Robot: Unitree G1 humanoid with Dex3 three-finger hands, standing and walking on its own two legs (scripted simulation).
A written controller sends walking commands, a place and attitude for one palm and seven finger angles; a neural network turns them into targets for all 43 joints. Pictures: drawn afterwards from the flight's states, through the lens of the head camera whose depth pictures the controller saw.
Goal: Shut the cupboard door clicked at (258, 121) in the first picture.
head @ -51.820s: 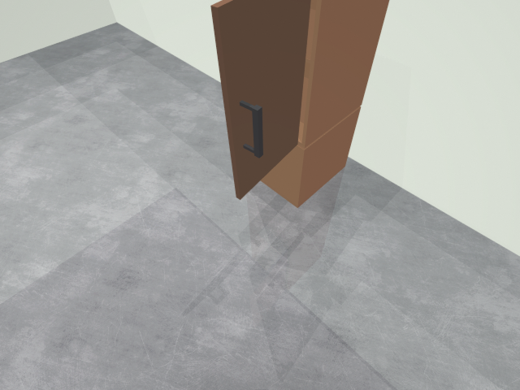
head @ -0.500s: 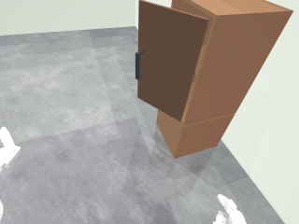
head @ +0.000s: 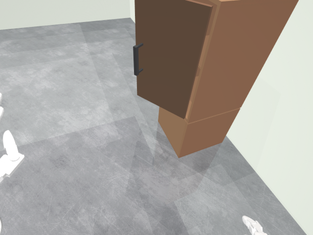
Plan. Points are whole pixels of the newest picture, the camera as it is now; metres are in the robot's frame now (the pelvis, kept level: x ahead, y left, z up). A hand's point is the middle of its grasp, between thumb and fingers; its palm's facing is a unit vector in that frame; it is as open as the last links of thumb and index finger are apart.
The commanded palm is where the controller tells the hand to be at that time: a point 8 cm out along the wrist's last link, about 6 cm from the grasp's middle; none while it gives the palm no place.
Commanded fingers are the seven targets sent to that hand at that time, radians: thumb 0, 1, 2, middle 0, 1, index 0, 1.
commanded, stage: stop stepping back and stand still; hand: left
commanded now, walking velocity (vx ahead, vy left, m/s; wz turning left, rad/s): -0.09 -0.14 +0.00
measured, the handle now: (138, 59) +0.93 +0.13 -0.05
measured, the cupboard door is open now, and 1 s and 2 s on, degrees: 33 33 33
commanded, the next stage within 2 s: let the arm hang, fingers relaxed in 0.44 s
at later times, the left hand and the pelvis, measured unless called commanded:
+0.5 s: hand (26, 152) +0.22 +0.25 +0.17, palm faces +0.42 -0.81 -0.41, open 7.4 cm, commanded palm +0.16 +0.29 +0.19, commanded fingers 0.00 0.90 0.90 -0.20 -0.30 -0.20 -0.30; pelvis +0.02 -0.01 +0.01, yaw -1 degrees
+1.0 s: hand out of the picture -0.07 +0.21 -0.17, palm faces +0.04 -0.98 -0.17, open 7.1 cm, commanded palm none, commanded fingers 0.00 0.90 0.90 -0.20 -0.30 -0.20 -0.30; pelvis -0.03 +0.03 +0.01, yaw +2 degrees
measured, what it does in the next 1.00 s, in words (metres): stands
